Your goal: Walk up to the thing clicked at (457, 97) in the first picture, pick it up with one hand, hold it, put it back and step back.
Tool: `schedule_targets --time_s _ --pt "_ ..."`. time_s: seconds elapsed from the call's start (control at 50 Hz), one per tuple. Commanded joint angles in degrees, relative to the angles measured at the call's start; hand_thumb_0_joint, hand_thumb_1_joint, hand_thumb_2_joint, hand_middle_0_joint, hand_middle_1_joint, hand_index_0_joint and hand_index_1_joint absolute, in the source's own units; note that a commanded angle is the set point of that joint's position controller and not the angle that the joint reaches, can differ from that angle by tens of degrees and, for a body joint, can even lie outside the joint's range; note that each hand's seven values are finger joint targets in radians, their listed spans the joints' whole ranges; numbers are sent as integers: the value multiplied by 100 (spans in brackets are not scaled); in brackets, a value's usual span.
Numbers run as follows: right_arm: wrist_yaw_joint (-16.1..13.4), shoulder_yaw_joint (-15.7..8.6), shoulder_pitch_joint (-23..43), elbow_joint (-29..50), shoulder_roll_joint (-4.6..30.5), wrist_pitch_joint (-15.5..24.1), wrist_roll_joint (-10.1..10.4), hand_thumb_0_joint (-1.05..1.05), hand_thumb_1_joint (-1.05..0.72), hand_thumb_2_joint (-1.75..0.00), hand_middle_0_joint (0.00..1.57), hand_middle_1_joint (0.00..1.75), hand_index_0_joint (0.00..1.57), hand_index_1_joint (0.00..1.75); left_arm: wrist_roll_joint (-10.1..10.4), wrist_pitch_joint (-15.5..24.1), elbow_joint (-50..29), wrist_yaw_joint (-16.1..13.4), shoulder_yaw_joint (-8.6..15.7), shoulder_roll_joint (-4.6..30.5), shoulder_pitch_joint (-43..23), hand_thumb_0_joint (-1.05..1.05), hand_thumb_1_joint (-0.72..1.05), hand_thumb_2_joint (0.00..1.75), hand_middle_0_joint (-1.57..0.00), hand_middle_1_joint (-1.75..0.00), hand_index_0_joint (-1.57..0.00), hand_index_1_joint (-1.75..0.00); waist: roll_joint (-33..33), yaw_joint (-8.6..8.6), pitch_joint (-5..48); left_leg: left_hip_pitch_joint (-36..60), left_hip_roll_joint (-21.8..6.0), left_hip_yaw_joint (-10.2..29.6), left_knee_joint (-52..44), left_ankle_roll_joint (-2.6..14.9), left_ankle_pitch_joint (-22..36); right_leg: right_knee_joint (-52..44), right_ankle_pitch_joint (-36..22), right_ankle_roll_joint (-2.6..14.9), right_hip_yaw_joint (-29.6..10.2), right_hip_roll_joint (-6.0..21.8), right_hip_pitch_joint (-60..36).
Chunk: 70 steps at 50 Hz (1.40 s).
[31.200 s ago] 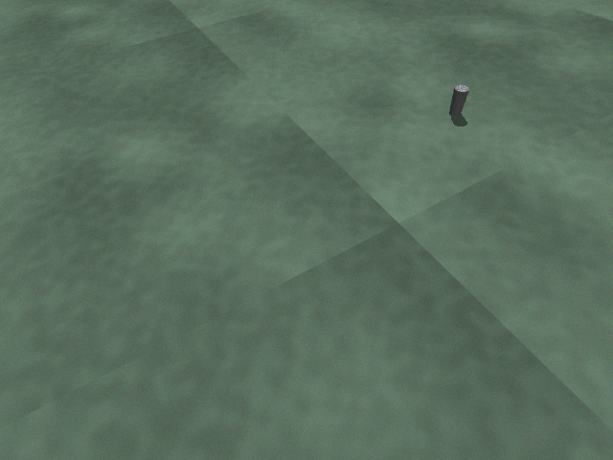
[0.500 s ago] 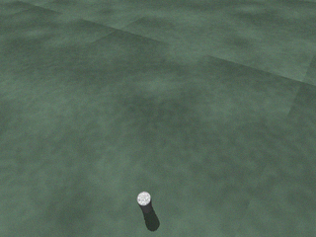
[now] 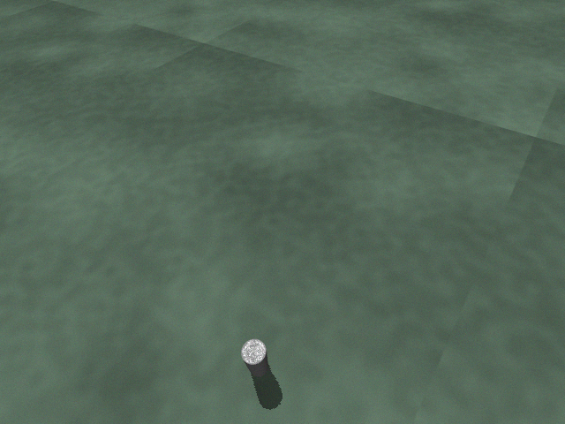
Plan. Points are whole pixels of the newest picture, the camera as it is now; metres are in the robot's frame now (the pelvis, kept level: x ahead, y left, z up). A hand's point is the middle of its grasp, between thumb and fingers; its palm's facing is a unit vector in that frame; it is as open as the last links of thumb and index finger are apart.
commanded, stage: stand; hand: left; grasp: from the side
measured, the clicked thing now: (256, 359) +0.44 +0.19 -0.71
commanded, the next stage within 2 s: step back in 0.66 s
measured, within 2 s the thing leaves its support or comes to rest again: neither
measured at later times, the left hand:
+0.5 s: hand out of the picture +0.09 +0.24 -0.16, palm faces -0.02 -0.94 -0.34, open 7.4 cm
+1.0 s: hand out of the picture +0.10 +0.31 -0.18, palm faces -0.03 -0.93 -0.37, open 7.4 cm
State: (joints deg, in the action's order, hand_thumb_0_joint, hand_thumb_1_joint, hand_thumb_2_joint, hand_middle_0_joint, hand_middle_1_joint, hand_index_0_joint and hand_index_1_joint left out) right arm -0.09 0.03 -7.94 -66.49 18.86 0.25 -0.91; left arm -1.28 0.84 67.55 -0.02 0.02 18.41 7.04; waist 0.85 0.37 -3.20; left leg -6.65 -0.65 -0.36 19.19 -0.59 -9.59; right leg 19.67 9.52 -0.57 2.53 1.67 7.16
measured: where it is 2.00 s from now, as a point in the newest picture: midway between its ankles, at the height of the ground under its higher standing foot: outside the picture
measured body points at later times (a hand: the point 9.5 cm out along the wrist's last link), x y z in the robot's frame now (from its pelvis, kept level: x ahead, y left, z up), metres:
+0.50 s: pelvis +0.02 +0.00 +0.00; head +0.03 -0.01 +0.45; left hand +0.09 +0.29 -0.13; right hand +0.09 -0.30 -0.14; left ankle +0.01 +0.13 -0.75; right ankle +0.02 -0.12 -0.75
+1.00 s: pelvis -0.03 +0.04 -0.03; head +0.04 +0.06 +0.42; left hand +0.10 +0.36 -0.16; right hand +0.03 -0.29 -0.14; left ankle -0.05 +0.13 -0.75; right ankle +0.00 -0.12 -0.73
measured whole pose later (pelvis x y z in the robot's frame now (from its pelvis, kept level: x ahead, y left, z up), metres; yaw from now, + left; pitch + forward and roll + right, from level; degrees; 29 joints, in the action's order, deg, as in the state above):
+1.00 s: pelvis -0.03 +0.04 -0.03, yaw +0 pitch -1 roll -1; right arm 0.8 -3.5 -7.3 -57.1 22.2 -2.0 -1.0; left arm -0.9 -3.1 54.3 -1.1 3.6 23.4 1.1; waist -2.3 -1.1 -10.4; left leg -15.6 2.3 0.8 38.0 2.6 -21.8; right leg 45.4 24.6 0.6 -4.8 0.2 23.4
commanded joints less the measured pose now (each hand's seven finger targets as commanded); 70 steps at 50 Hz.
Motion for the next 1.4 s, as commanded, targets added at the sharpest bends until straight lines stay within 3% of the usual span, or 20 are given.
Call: schedule_targets --time_s 0.0,0.46,0.62,0.64,0.7,0.74,0.8,0.84,0.88,0.9,0.92,0.94,0.98,1.04,1.06,1.22,1.3,1.34,1.36,1.38 --pt "-83 -202 222 337 1132 131 -9 0 -90 -90 20 30 20 30 34 108 -284 -102 211 1204 -248 0 90 90 -20 -30 -20 -30 -63 -2 300 -125 -629 586 -432 170 255 -429 -284 132 -621 624 -138" --pt "-107 -205 358 350 1217 157 15 0 -90 -90 20 30 20 30 63 119 -391 -109 235 1240 -378 0 90 90 -20 -30 -20 -30 -68 -21 619 224 -716 488 -315 142 1346 -313 -1422 123 -552 692 -462" --pt "-95 -223 423 368 1250 142 8 0 -90 -90 20 30 20 30 50 107 -402 -105 251 1251 -409 0 90 90 -20 -30 -20 -30 -59 -11 412 106 -714 517 -432 136 939 -438 -930 116 -539 668 -361" --pt "-48 -349 621 519 1501 24 55 0 -90 -90 20 30 20 30 194 56 -587 -115 519 1690 -333 0 90 90 -20 -30 -20 -30 -172 -2 -293 -382 -556 570 189 270 1491 -8 -1749 178 -670 591 190" --pt "-24 -382 422 735 1379 -57 119 0 -90 -90 20 30 20 30 174 21 -816 -147 587 1678 -257 0 90 90 -20 -30 -20 -30 -307 -81 186 -411 -405 398 729 305 1368 152 -1973 434 -703 732 38" --pt "0 -416 296 841 1313 -118 112 0 -90 -90 20 30 20 30 155 -14 -1047 -130 632 1757 -326 0 90 90 -20 -30 -20 -30 -542 -114 503 -362 -108 177 1370 243 678 1 -1827 783 -1152 1127 237" --pt "43 -497 20 966 1283 -230 61 0 -90 -90 20 30 20 30 29 -55 -1437 -156 686 1891 -698 0 90 90 -20 -30 -20 -30 -978 -138 756 -593 259 152 2628 233 -1500 85 -1913 1413 -1631 1825 484" --pt "91 -533 -342 1076 1282 -276 62 0 -90 -90 20 30 20 30 -21 -101 -1693 -154 694 1888 -982 0 90 90 -20 -30 -20 -30 -1209 -325 743 -481 122 360 2756 355 -1742 310 -1700 1364 -1434 1830 901" --pt "94 -596 -407 1091 1382 -224 64 0 -90 -90 20 30 20 30 3 -173 -1814 -148 623 1695 -1111 0 90 90 -20 -30 -20 -30 -806 -382 685 -346 -55 422 1911 428 -126 1128 -1349 930 -886 1222 1067" --pt "60 -622 -294 1221 1554 -184 15 0 -90 -90 20 30 20 30 60 -218 -1861 -149 561 1484 -966 0 90 90 -20 -30 -20 -30 43 -361 563 -658 -693 1093 738 554 1545 1997 -698 483 -412 456 972" --pt "29 -728 -167 1303 1987 -135 -43 0 -90 -90 20 30 20 30 113 -264 -1917 -177 529 1229 -899 0 90 90 -20 -30 -20 -30 1003 -316 438 -238 -1363 2178 164 747 2871 2854 976 210 -372 -553 1731" --pt "-12 -758 -242 1333 2045 -94 -115 0 -90 -90 20 30 20 30 83 -334 -1866 -225 552 1223 -685 0 90 90 -20 -30 -20 -30 877 -254 557 8 -1676 2493 224 1056 3267 3570 2519 226 -973 -733 1997" --pt "-71 -735 -90 1522 1980 -79 -126 0 -90 -90 20 30 20 30 92 -366 -1864 -258 514 1148 -319 0 90 90 -20 -30 -20 -30 887 -164 655 259 -1686 2156 589 1073 4332 4321 2641 230 -1273 -783 2241" --pt "-183 -688 312 1707 1671 -74 -139 0 -90 -90 20 30 20 30 125 -378 -1813 -267 564 1358 -303 0 90 90 -20 -30 -20 -30 847 -28 540 59 -1238 1481 725 1000 3532 4741 2027 204 -1421 -746 2227" --pt "-210 -665 332 1770 1602 -60 -107 0 -90 -90 20 30 20 30 110 -371 -1847 -251 575 1351 -102 0 90 90 -20 -30 -20 -30 879 82 622 425 -1290 1467 844 1176 3517 4820 1898 170 -1348 -706 2332" --pt "-242 -736 -316 1925 1649 -71 -23 0 -90 -90 20 30 20 30 30 -231 -2213 -181 654 1310 -210 0 90 90 -20 -30 -20 -30 595 -309 676 836 -1376 1429 1125 1445 3124 3107 1905 -25 -859 -431 1968" --pt "-184 -715 30 2082 1689 -131 25 0 -90 -90 20 30 20 30 -17 -179 -2047 -140 701 1259 343 0 90 90 -20 -30 -20 -30 588 -61 929 190 -1174 1197 1453 1144 2285 1278 1000 152 -472 -330 831" --pt "-150 -649 240 2126 1520 -153 93 0 -90 -90 20 30 20 30 -67 -112 -1958 -161 744 1400 590 0 90 90 -20 -30 -20 -30 122 70 1044 -602 -835 893 1940 737 1392 579 -720 383 -1000 -21 -51" --pt "-135 -591 297 2233 1368 -147 148 0 -90 -90 20 30 20 30 -106 -78 -2061 -163 823 1719 550 0 90 90 -20 -30 -20 -30 -623 70 1009 -1461 -280 588 2509 431 337 568 -1472 781 -2073 742 -314" --pt "-167 -577 413 2217 1214 -193 138 0 -90 -90 20 30 20 30 -25 -121 -2158 -138 888 2112 231 0 90 90 -20 -30 -20 -30 -1554 175 501 -1788 623 172 3536 151 -1966 165 -1922 1753 -3106 1769 461"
